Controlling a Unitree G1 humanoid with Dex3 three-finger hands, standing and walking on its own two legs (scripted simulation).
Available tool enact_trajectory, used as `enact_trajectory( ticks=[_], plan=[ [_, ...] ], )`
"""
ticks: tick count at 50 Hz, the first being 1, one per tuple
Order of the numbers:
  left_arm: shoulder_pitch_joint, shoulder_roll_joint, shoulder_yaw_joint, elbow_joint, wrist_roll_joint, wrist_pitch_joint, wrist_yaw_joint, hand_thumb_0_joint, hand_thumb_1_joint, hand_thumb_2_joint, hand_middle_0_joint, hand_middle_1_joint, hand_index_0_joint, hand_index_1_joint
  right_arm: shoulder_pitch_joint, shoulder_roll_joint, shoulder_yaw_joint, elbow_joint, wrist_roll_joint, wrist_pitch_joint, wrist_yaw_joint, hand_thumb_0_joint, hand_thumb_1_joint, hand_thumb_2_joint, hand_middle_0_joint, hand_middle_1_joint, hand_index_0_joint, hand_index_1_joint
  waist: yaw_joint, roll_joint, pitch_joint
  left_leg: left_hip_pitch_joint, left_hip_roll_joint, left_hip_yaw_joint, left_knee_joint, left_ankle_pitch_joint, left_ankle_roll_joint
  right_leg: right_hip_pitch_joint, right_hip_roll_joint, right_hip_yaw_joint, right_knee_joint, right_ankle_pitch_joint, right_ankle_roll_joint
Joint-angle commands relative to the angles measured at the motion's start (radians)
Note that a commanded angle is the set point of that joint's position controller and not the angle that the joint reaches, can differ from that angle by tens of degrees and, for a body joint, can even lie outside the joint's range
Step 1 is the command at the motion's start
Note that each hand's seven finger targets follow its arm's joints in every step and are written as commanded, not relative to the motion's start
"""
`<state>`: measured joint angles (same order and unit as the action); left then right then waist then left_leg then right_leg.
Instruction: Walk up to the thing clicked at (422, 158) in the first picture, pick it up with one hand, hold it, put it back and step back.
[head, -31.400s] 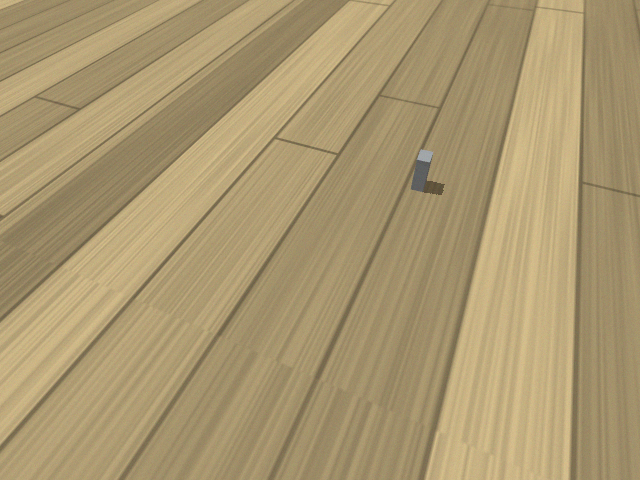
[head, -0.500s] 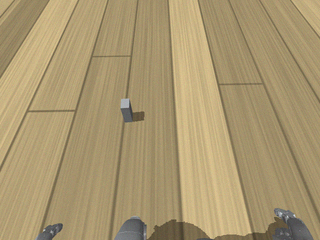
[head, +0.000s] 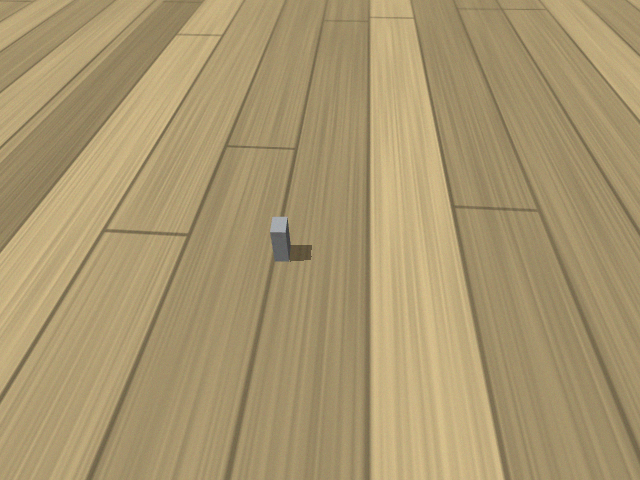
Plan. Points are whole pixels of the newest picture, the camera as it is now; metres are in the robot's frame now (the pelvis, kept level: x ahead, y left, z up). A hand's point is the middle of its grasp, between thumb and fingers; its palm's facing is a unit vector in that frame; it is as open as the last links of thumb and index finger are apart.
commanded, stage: step back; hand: left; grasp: from the side
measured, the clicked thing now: (280, 239) +1.07 +0.22 -0.68
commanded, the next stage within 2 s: stand in 0.70 s
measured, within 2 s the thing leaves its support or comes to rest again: neither
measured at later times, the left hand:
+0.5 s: hand out of the picture +0.10 +0.29 -0.15, palm faces +0.01 -0.93 -0.36, open 7.4 cm
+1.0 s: hand out of the picture +0.15 +0.27 -0.14, palm faces -0.04 -0.95 -0.32, open 7.4 cm
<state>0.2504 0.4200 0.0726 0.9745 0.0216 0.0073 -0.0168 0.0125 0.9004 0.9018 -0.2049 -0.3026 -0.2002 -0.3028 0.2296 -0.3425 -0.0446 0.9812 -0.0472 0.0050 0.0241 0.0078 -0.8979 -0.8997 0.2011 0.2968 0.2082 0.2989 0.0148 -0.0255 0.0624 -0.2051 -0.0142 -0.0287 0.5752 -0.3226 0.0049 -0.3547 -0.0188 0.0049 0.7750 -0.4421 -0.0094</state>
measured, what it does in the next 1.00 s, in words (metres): steps on the spot: left foot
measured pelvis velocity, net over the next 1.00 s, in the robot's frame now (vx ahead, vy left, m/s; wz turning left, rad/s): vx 0.04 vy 0.03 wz -0.01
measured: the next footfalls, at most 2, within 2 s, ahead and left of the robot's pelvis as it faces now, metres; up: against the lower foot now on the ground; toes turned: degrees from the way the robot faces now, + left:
left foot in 0.34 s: +0.08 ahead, +0.15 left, +0.00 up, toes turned +1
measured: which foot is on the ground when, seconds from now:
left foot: down 0.00-0.08, up 0.10-0.32, down 0.34-1.00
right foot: down 0.00-1.00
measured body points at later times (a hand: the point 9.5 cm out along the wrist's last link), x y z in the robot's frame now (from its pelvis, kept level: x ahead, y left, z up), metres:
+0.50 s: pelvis +0.04 +0.02 +0.00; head +0.06 +0.03 +0.45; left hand +0.10 +0.34 -0.13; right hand +0.11 -0.28 -0.12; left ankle +0.04 +0.15 -0.73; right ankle +0.04 -0.11 -0.73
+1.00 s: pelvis +0.04 +0.03 +0.02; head +0.05 +0.03 +0.47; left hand +0.15 +0.32 -0.11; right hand +0.15 -0.27 -0.11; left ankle +0.04 +0.15 -0.73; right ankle +0.04 -0.11 -0.73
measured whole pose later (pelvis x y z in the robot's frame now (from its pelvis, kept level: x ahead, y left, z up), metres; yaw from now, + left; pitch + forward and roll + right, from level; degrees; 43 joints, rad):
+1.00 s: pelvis +0.04 +0.03 +0.02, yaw -1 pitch -3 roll +0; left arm 0.05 0.35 0.00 1.11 0.01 -0.02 -0.01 0.01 0.90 0.90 -0.21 -0.30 -0.20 -0.30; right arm 0.04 -0.33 -0.02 1.12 -0.01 -0.01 0.01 0.00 -0.90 -0.90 0.20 0.30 0.21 0.30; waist 0.00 -0.01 0.07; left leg -0.11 0.02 0.02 0.35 -0.19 -0.01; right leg -0.10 -0.02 0.03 0.35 -0.20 0.03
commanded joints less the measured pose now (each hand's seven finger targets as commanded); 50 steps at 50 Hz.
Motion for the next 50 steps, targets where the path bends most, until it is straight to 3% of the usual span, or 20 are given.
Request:
enact_trajectory(
  ticks=[1, 2, 3, 4, 5, 6, 9, 14, 16, 17, 18, 19, 20, 21, 23, 26, 29, 32, 40, 50],
  plan=[
    [-0.019, 0.139, 0.040, -0.043, -0.003, -0.053, 0.011, 0.000, 0.900, 0.900, -0.200, -0.300, -0.200, -0.300, -0.133, -0.264, -0.059, -0.102, 0.009, -0.018, -0.013, 0.000, -0.900, -0.900, 0.200, 0.300, 0.200, 0.300, 0.022, 0.198, 0.002, -0.175, 0.172, -0.167, -0.206, -0.258, 0.117, 0.201, 0.034, -0.052, -0.263, 0.096, -0.008],
    [-0.003, 0.148, 0.044, -0.027, 0.005, -0.058, 0.018, 0.000, 0.900, 0.900, -0.200, -0.300, -0.200, -0.300, -0.127, -0.232, -0.049, -0.102, 0.016, -0.010, -0.015, 0.000, -0.900, -0.900, 0.200, 0.300, 0.200, 0.300, 0.032, 0.138, -0.001, -0.227, 0.138, -0.134, -0.129, -0.241, 0.090, 0.284, 0.050, -0.033, -0.323, 0.127, -0.012],
    [0.011, 0.180, 0.054, -0.025, 0.012, -0.065, 0.027, 0.000, 0.900, 0.900, -0.200, -0.300, -0.200, -0.300, -0.105, -0.186, -0.036, -0.106, 0.021, -0.009, -0.016, 0.000, -0.900, -0.900, 0.200, 0.300, 0.200, 0.300, 0.041, 0.039, -0.021, -0.313, 0.086, -0.096, -0.004, -0.211, 0.050, 0.353, -0.039, 0.151, -0.391, 0.048, -0.044],
    [0.045, 0.262, 0.068, -0.014, 0.019, -0.071, 0.030, 0.000, 0.900, 0.900, -0.200, -0.300, -0.200, -0.300, -0.120, -0.174, -0.035, -0.110, 0.021, -0.004, -0.021, 0.000, -0.900, -0.900, 0.200, 0.300, 0.200, 0.300, 0.058, -0.115, -0.007, -0.372, -0.022, -0.055, 0.200, -0.261, 0.024, 0.266, -0.238, 0.484, -0.544, -0.255, -0.125],
    [-0.013, 0.303, 0.076, -0.038, 0.023, -0.077, 0.029, 0.000, 0.900, 0.900, -0.200, -0.300, -0.200, -0.300, -0.104, -0.225, -0.054, -0.096, 0.014, -0.001, -0.027, 0.000, -0.900, -0.900, 0.200, 0.300, 0.200, 0.300, 0.042, -0.089, 0.047, -0.301, 0.004, -0.092, 0.319, -0.271, 0.009, 0.100, -0.362, 0.601, -0.599, -0.415, -0.210],
    [-0.058, 0.281, 0.072, -0.058, 0.016, -0.078, 0.030, 0.000, 0.900, 0.900, -0.200, -0.300, -0.200, -0.300, -0.065, -0.241, -0.059, -0.081, 0.017, -0.004, -0.025, 0.000, -0.900, -0.900, 0.200, 0.300, 0.200, 0.300, 0.018, -0.021, 0.076, -0.294, 0.030, -0.132, 0.337, -0.212, 0.008, 0.073, -0.350, 0.573, -0.579, -0.393, -0.223],
    [-0.096, 0.239, 0.064, -0.055, 0.016, -0.083, 0.034, 0.000, 0.900, 0.900, -0.200, -0.300, -0.200, -0.300, -0.032, -0.231, -0.061, -0.046, 0.016, -0.011, -0.015, 0.000, -0.900, -0.900, 0.200, 0.300, 0.200, 0.300, 0.001, -0.065, 0.036, -0.254, 0.055, -0.107, 0.297, -0.125, 0.009, 0.079, -0.267, 0.381, -0.555, -0.257, -0.170],
    [-0.137, 0.225, 0.051, -0.062, 0.011, -0.069, 0.022, 0.000, 0.900, 0.900, -0.200, -0.300, -0.200, -0.300, -0.009, -0.200, -0.059, -0.018, 0.007, -0.020, -0.006, 0.000, -0.900, -0.900, 0.200, 0.300, 0.200, 0.300, -0.015, -0.111, -0.012, -0.065, 0.038, 0.030, 0.031, -0.080, -0.005, 0.010, -0.206, 0.204, -0.455, -0.068, -0.141],
    [-0.140, 0.176, 0.025, -0.067, 0.007, -0.057, 0.019, 0.000, 0.900, 0.900, -0.200, -0.300, -0.200, -0.300, 0.004, -0.197, -0.066, 0.003, 0.002, -0.031, -0.017, 0.000, -0.900, -0.900, 0.200, 0.300, 0.200, 0.300, -0.035, -0.049, -0.046, 0.078, 0.017, 0.031, -0.122, 0.018, 0.003, -0.038, -0.152, 0.129, -0.320, 0.076, -0.097],
    [-0.119, 0.140, 0.009, -0.068, 0.001, -0.054, 0.018, 0.000, 0.900, 0.900, -0.200, -0.300, -0.200, -0.300, 0.000, -0.222, -0.072, -0.001, -0.002, -0.038, -0.024, 0.000, -0.900, -0.900, 0.200, 0.300, 0.200, 0.300, -0.035, 0.036, -0.071, 0.123, 0.090, -0.077, -0.195, 0.018, 0.018, -0.061, -0.113, 0.088, -0.226, 0.167, -0.068],
    [-0.113, 0.092, -0.006, -0.061, -0.019, -0.050, 0.016, 0.000, 0.900, 0.900, -0.200, -0.300, -0.200, -0.300, -0.051, -0.274, -0.070, -0.019, -0.002, -0.046, -0.029, 0.000, -0.900, -0.900, 0.200, 0.300, 0.200, 0.300, -0.019, 0.189, -0.067, 0.050, 0.257, -0.337, -0.303, -0.096, 0.085, -0.083, -0.005, 0.019, -0.116, 0.089, -0.012],
    [-0.124, 0.150, 0.014, -0.038, -0.021, -0.046, 0.024, 0.000, 0.900, 0.900, -0.200, -0.300, -0.200, -0.300, -0.104, -0.309, -0.069, -0.029, 0.007, -0.045, -0.026, 0.000, -0.900, -0.900, 0.200, 0.300, 0.200, 0.300, -0.008, 0.166, -0.035, -0.079, 0.315, -0.359, -0.304, -0.135, 0.161, 0.017, 0.002, 0.000, -0.081, -0.038, -0.006],
    [-0.102, 0.151, 0.011, -0.027, -0.018, -0.050, 0.024, 0.000, 0.900, 0.900, -0.200, -0.300, -0.200, -0.300, -0.138, -0.290, -0.062, -0.035, 0.009, -0.045, -0.024, 0.000, -0.900, -0.900, 0.200, 0.300, 0.200, 0.300, 0.012, 0.127, -0.037, -0.078, 0.295, -0.298, -0.256, -0.032, 0.164, 0.071, -0.004, 0.009, -0.118, -0.010, -0.010],
    [-0.096, 0.132, 0.004, -0.012, -0.017, -0.056, 0.024, 0.000, 0.900, 0.900, -0.200, -0.300, -0.200, -0.300, -0.157, -0.263, -0.050, -0.031, 0.011, -0.044, -0.024, 0.000, -0.900, -0.900, 0.200, 0.300, 0.200, 0.300, 0.026, 0.122, -0.040, -0.074, 0.249, -0.215, -0.209, 0.104, 0.129, 0.116, -0.012, 0.013, -0.214, 0.087, -0.015],
    [-0.065, 0.161, 0.010, 0.014, -0.020, -0.073, 0.032, 0.000, 0.900, 0.900, -0.200, -0.300, -0.200, -0.300, -0.168, -0.227, -0.034, -0.024, 0.026, -0.043, -0.028, 0.000, -0.900, -0.900, 0.200, 0.300, 0.200, 0.300, 0.031, 0.126, -0.108, -0.047, 0.161, -0.084, -0.084, 0.405, 0.055, 0.240, -0.053, 0.083, -0.298, 0.425, -0.020],
    [-0.123, 0.195, 0.015, 0.007, -0.024, -0.070, 0.035, 0.000, 0.900, 0.900, -0.200, -0.300, -0.200, -0.300, -0.111, -0.217, -0.034, 0.003, 0.033, -0.038, -0.037, 0.000, -0.900, -0.900, 0.200, 0.300, 0.200, 0.300, -0.013, 0.074, -0.149, 0.013, 0.120, -0.033, -0.059, 0.435, 0.021, 0.249, -0.108, 0.131, -0.249, 0.611, -0.055],
    [-0.152, 0.172, 0.001, 0.009, -0.026, -0.060, 0.041, 0.000, 0.900, 0.900, -0.200, -0.300, -0.200, -0.300, -0.141, -0.226, -0.039, 0.016, 0.034, -0.036, -0.039, 0.000, -0.900, -0.900, 0.200, 0.300, 0.200, 0.300, -0.008, 0.067, -0.151, 0.050, 0.140, -0.039, -0.080, 0.505, 0.039, 0.229, -0.082, 0.088, -0.240, 0.592, -0.040],
    [-0.164, 0.165, -0.007, 0.018, -0.021, -0.053, 0.042, 0.000, 0.900, 0.900, -0.200, -0.300, -0.200, -0.300, -0.186, -0.228, -0.040, 0.015, 0.033, -0.032, -0.039, 0.000, -0.900, -0.900, 0.200, 0.300, 0.200, 0.300, -0.004, 0.067, -0.131, 0.044, 0.158, -0.048, -0.124, 0.434, 0.052, 0.219, -0.067, 0.074, -0.258, 0.529, -0.026],
    [-0.212, 0.139, -0.033, 0.062, -0.022, -0.046, 0.033, 0.000, 0.900, 0.900, -0.200, -0.300, -0.200, -0.300, -0.218, -0.211, -0.020, 0.057, 0.044, -0.040, -0.032, 0.000, -0.900, -0.900, 0.200, 0.300, 0.200, 0.300, -0.015, 0.031, -0.148, 0.150, 0.152, -0.043, -0.203, 0.505, 0.021, 0.266, -0.099, 0.081, -0.380, 0.603, -0.009],
    [-0.240, 0.142, -0.036, 0.092, -0.013, -0.050, 0.027, 0.000, 0.900, 0.900, -0.200, -0.300, -0.200, -0.300, -0.249, -0.204, -0.016, 0.084, 0.042, -0.035, -0.023, 0.000, -0.900, -0.900, 0.200, 0.300, 0.200, 0.300, -0.021, 0.047, -0.096, 0.121, 0.142, -0.032, -0.299, 0.274, 0.005, 0.261, -0.106, 0.087, -0.490, 0.419, 0.003]
  ],
)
